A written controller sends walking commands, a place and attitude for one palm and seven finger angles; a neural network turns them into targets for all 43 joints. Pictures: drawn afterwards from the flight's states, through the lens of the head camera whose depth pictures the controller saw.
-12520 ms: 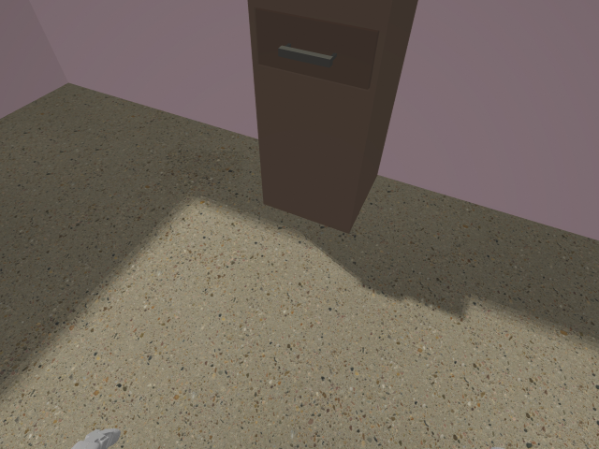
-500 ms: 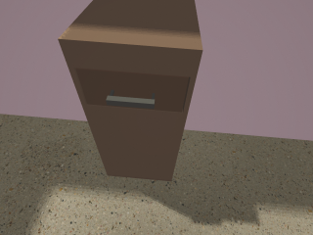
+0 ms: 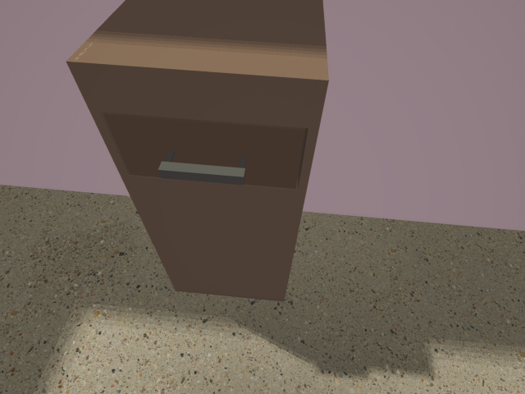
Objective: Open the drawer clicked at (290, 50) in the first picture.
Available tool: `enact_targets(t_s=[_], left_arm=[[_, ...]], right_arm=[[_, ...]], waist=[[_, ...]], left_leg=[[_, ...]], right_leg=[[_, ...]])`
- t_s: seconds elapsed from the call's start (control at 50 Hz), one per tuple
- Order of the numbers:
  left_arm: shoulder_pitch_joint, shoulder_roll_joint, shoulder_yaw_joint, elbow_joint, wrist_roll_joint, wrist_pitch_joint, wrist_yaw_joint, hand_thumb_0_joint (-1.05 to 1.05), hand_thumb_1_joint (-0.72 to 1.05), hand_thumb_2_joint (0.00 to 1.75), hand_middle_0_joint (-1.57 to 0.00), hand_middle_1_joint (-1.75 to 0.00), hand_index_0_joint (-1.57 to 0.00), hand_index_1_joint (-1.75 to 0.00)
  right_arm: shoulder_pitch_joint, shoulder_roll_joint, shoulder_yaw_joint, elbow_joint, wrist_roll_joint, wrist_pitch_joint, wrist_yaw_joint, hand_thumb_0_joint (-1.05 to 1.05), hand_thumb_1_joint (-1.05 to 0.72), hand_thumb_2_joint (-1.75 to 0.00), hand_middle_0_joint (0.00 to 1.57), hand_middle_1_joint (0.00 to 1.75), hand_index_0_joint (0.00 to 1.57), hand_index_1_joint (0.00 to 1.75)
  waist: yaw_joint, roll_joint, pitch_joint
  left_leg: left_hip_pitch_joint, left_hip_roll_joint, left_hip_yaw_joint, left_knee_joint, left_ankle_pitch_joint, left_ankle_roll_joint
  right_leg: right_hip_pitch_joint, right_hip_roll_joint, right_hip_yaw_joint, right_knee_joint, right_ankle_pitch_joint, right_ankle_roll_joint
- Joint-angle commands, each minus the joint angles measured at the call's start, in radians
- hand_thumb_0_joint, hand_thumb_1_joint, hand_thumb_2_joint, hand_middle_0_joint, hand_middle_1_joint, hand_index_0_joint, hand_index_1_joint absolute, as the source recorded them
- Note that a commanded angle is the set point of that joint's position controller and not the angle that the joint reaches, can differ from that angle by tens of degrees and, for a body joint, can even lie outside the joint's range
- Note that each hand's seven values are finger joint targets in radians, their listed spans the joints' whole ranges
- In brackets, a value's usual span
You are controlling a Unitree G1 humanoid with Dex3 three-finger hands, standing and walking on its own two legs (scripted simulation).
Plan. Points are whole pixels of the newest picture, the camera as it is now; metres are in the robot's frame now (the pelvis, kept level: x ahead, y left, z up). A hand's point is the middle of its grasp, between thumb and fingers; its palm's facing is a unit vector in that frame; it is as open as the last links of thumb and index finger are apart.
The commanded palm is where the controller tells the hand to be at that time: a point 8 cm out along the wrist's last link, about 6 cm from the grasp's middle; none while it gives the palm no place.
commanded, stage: come to a stop and stand still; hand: left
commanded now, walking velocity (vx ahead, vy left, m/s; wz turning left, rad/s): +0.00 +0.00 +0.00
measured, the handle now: (205, 165) +0.52 +0.16 +0.01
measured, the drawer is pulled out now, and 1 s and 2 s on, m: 0.00 0.00 0.00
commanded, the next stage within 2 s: look again from close up in 0.58 s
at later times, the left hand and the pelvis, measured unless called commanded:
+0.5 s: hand out of the picture -0.01 +0.23 -0.16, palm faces -0.01 -0.97 -0.23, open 7.3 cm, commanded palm none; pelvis -0.04 +0.04 +0.00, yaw +0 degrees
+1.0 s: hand out of the picture -0.03 +0.19 -0.17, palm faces +0.01 -0.99 -0.15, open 7.3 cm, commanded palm none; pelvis -0.01 +0.03 +0.01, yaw +0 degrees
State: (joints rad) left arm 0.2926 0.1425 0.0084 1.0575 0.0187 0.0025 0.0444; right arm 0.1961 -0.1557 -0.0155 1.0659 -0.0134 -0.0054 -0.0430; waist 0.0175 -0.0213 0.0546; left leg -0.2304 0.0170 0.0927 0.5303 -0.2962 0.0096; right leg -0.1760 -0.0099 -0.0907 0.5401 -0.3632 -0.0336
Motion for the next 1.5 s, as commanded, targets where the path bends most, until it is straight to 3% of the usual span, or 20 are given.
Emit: enact_targets(t_s=[0.0, 0.02, 0.04, 0.06, 0.1, 0.16, 0.18, 0.2, 0.3, 0.4, 0.78, 1.28, 1.3, 1.32, 1.34, 1.36, 1.38, 1.4, 1.42, 1.48], left_arm=[[0.069, 0.102, 0.026, -0.051, -0.001, -0.009, 0.009, 0.0, 0.9, 0.9, -0.2, -0.3, -0.2, -0.3], [0.144, 0.133, 0.025, -0.031, 0.004, -0.031, 0.041, 0.0, 0.9, 0.9, -0.2, -0.3, -0.2, -0.3], [0.093, 0.184, 0.031, -0.095, 0.004, -0.042, 0.032, 0.0, 0.9, 0.9, -0.2, -0.3, -0.2, -0.3], [0.067, 0.182, 0.027, -0.103, 0.008, -0.051, 0.026, 0.0, 0.9, 0.9, -0.2, -0.3, -0.2, -0.3], [0.024, 0.184, 0.026, -0.139, 0.007, -0.048, 0.021, 0.0, 0.9, 0.9, -0.2, -0.3, -0.2, -0.3], [0.007, 0.149, 0.018, -0.16, -0.001, -0.024, 0.015, 0.0, 0.9, 0.9, -0.2, -0.3, -0.2, -0.3], [0.017, 0.145, 0.013, -0.15, -0.004, -0.014, 0.013, 0.0, 0.9, 0.9, -0.2, -0.3, -0.2, -0.3], [0.024, 0.141, 0.011, -0.142, -0.004, -0.009, 0.01, 0.0, 0.9, 0.9, -0.2, -0.3, -0.2, -0.3], [0.008, 0.15, 0.005, -0.132, -0.002, -0.005, -0.006, 0.0, 0.9, 0.9, -0.2, -0.3, -0.2, -0.3], [0.018, 0.157, 0.002, -0.12, 0.0, -0.006, -0.012, 0.0, 0.9, 0.9, -0.2, -0.3, -0.2, -0.3], [0.075, 0.111, -0.012, 0.017, -0.006, -0.023, -0.007, 0.0, 0.9, 0.9, -0.2, -0.3, -0.2, -0.3], [0.067, 0.109, -0.003, 0.033, -0.006, -0.025, -0.005, 0.0, 0.9, 0.9, -0.2, -0.3, -0.2, -0.3], [0.131, 0.118, -0.005, 0.048, 0.007, -0.047, 0.035, 0.0, 0.9, 0.9, -0.2, -0.3, -0.2, -0.3], [-0.647, 0.434, -0.008, -1.48, 0.134, -0.209, 0.052, 0.0, 0.88, 0.89, -0.2, -0.32, -0.2, -0.32], [-0.18, 0.402, 0.031, -1.234, 0.17, -0.145, 0.13, 0.0, 0.85, 0.88, -0.2, -0.33, -0.2, -0.33], [0.099, 0.203, -0.051, -1.105, 0.157, 0.009, 0.178, 0.0, 0.83, 0.87, -0.21, -0.34, -0.21, -0.34], [0.113, 0.069, -0.15, -1.079, 0.222, 0.045, 0.179, 0.0, 0.81, 0.86, -0.21, -0.36, -0.21, -0.36], [-0.005, 0.157, -0.123, -1.157, 0.314, 0.038, 0.209, 0.0, 0.78, 0.85, -0.21, -0.37, -0.21, -0.37], [0.03, 0.213, -0.091, -1.128, 0.438, 0.034, 0.243, 0.0, 0.76, 0.84, -0.21, -0.39, -0.21, -0.39], [0.311, 0.164, -0.116, -0.987, 0.741, 0.042, 0.314, 0.0, 0.69, 0.81, -0.22, -0.43, -0.22, -0.43]], right_arm=[[0.076, -0.082, -0.011, -0.034, 0.001, 0.0, 0.003, 0.0, -0.9, -0.9, 0.2, 0.3, 0.2, 0.3], [-0.01, -0.134, -0.028, -0.113, 0.016, -0.011, 0.008, 0.0, -0.9, -0.9, 0.2, 0.3, 0.2, 0.3], [0.043, -0.074, -0.02, -0.148, 0.01, 0.0, 0.025, 0.0, -0.9, -0.9, 0.2, 0.3, 0.2, 0.3], [0.022, -0.058, -0.015, -0.149, 0.004, 0.006, 0.034, 0.0, -0.9, -0.9, 0.2, 0.3, 0.2, 0.3], [0.052, -0.06, -0.015, -0.163, 0.005, 0.005, 0.034, 0.0, -0.9, -0.9, 0.2, 0.3, 0.2, 0.3], [0.097, -0.118, -0.014, -0.152, -0.005, -0.01, 0.031, 0.0, -0.9, -0.9, 0.2, 0.3, 0.2, 0.3], [0.075, -0.132, -0.011, -0.154, -0.005, -0.011, 0.029, 0.0, -0.9, -0.9, 0.2, 0.3, 0.2, 0.3], [0.057, -0.138, -0.008, -0.159, -0.004, -0.009, 0.026, 0.0, -0.9, -0.9, 0.2, 0.3, 0.2, 0.3], [0.057, -0.141, -0.003, -0.153, -0.008, -0.007, 0.03, 0.0, -0.9, -0.9, 0.2, 0.3, 0.2, 0.3], [0.077, -0.156, 0.002, -0.128, -0.008, -0.012, 0.032, 0.0, -0.9, -0.9, 0.2, 0.3, 0.2, 0.3], [0.139, -0.101, 0.019, 0.013, 0.006, -0.031, 0.016, 0.0, -0.9, -0.9, 0.2, 0.3, 0.2, 0.3], [0.114, -0.091, 0.02, 0.043, 0.003, -0.031, 0.006, 0.0, -0.9, -0.9, 0.2, 0.3, 0.2, 0.3], [0.035, -0.119, 0.013, -0.029, 0.012, -0.033, 0.016, 0.0, -0.9, -0.9, 0.2, 0.3, 0.2, 0.3], [0.071, -0.273, -0.003, -0.375, 0.063, -0.175, -0.021, 0.0, -0.9, -0.9, 0.2, 0.3, 0.2, 0.3], [0.022, -0.208, 0.004, -0.327, 0.039, -0.272, -0.064, 0.0, -0.9, -0.9, 0.2, 0.3, 0.2, 0.3], [-0.004, -0.156, -0.021, -0.321, 0.064, -0.299, -0.067, 0.0, -0.9, -0.9, 0.2, 0.3, 0.2, 0.3], [0.002, -0.143, -0.015, -0.329, 0.062, -0.302, -0.06, 0.0, -0.9, -0.9, 0.2, 0.3, 0.2, 0.3], [-0.053, -0.196, -0.028, -0.388, 0.039, -0.295, -0.045, 0.0, -0.9, -0.9, 0.2, 0.3, 0.2, 0.3], [-0.046, -0.22, -0.037, -0.408, 0.01, -0.268, -0.039, 0.0, -0.9, -0.9, 0.2, 0.3, 0.2, 0.3], [-0.103, -0.211, -0.06, -0.528, -0.028, -0.173, 0.003, 0.0, -0.9, -0.9, 0.2, 0.3, 0.2, 0.3]], waist=[[-0.012, 0.018, -0.079], [0.011, 0.015, -0.056], [-0.024, -0.104, -0.085], [-0.008, -0.099, -0.116], [-0.042, -0.027, -0.12], [-0.03, 0.091, -0.061], [-0.015, 0.15, -0.037], [-0.005, 0.12, -0.003], [-0.011, 0.042, 0.046], [-0.009, 0.042, 0.025], [-0.013, 0.029, -0.016], [-0.006, 0.012, -0.011], [0.013, 0.0, 0.052], [-0.077, 0.312, -0.454], [0.008, 0.428, -0.472], [-0.011, 0.298, -0.319], [-0.033, 0.18, -0.2], [-0.047, 0.11, -0.093], [-0.052, 0.02, -0.143], [0.041, -0.148, -0.198]], left_leg=[[0.073, 0.109, -0.1, -0.05, 0.428, 0.033], [0.033, 0.113, -0.056, 0.17, 0.454, 0.006], [-0.127, 0.036, -0.068, 0.183, -0.028, 0.009], [-0.127, 0.039, -0.06, 0.19, -0.098, 0.008], [-0.068, 0.016, -0.053, 0.087, -0.031, 0.007], [0.007, 0.107, -0.167, -0.046, 0.305, 0.055], [-0.032, 0.126, -0.216, -0.08, 0.316, 0.081], [-0.075, 0.129, -0.232, -0.108, 0.253, 0.091], [-0.121, 0.087, -0.217, -0.207, -0.094, 0.063], [-0.127, 0.092, -0.236, -0.257, -0.163, 0.064], [0.007, 0.084, -0.155, -0.169, 0.184, 0.052], [0.048, 0.086, -0.136, -0.145, 0.295, 0.04], [-0.028, 0.083, -0.114, 0.063, 0.369, 0.009], [0.283, -0.005, -0.084, -0.09, 0.507, 0.041], [0.404, 0.042, -0.115, -0.083, 0.683, 0.019], [0.246, 0.043, -0.12, -0.118, 0.605, -0.009], [0.141, 0.045, -0.113, -0.082, 0.559, 0.016], [0.042, 0.029, -0.135, -0.039, 0.431, 0.017], [-0.007, 0.009, -0.127, 0.009, 0.344, 0.027], [-0.166, -0.024, -0.089, 0.089, 0.241, 0.012]], right_leg=[[-0.015, -0.128, 0.119, -0.067, 0.436, -0.015], [-0.047, -0.176, 0.205, -0.119, 0.865, 0.036], [0.067, -0.245, 0.236, -0.107, 0.854, -0.024], [0.079, -0.271, 0.243, -0.11, 0.812, -0.076], [0.052, -0.23, 0.187, -0.062, 0.672, -0.114], [-0.063, -0.091, 0.092, -0.011, 0.254, -0.023], [-0.051, -0.056, 0.066, -0.011, 0.118, -0.002], [-0.042, -0.042, 0.061, -0.03, 0.052, 0.002], [-0.065, -0.065, 0.09, -0.108, -0.03, -0.005], [-0.045, -0.069, 0.089, -0.114, -0.026, -0.004], [-0.018, -0.102, 0.099, -0.153, 0.152, 0.002], [0.016, -0.111, 0.093, -0.163, 0.273, -0.001], [-0.039, -0.152, 0.166, -0.185, 0.642, 0.023], [-0.009, -0.037, 0.156, -0.058, 0.568, -0.022], [-0.084, -0.014, 0.073, 0.034, 0.271, -0.029], [-0.166, 0.008, 0.018, 0.083, 0.09, -0.003], [-0.206, 0.007, 0.013, 0.054, 0.11, 0.004], [-0.263, 0.007, 0.02, 0.017, 0.136, -0.002], [-0.298, 0.017, 0.024, 0.01, 0.169, -0.008], [-0.324, 0.041, 0.056, 0.076, 0.118, -0.02]])
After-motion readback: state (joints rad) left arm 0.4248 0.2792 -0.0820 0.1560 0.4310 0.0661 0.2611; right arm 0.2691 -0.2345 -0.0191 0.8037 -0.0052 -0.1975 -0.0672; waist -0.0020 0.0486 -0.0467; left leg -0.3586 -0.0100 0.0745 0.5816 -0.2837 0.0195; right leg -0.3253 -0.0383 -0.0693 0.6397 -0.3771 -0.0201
